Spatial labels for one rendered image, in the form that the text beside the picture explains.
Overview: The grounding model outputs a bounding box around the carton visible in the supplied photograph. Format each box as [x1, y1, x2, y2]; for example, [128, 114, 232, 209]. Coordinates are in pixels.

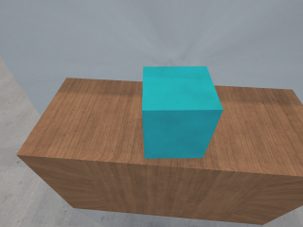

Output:
[142, 66, 223, 159]

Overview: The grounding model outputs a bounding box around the pedestal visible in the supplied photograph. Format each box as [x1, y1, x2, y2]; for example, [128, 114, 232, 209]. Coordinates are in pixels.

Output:
[16, 78, 303, 225]

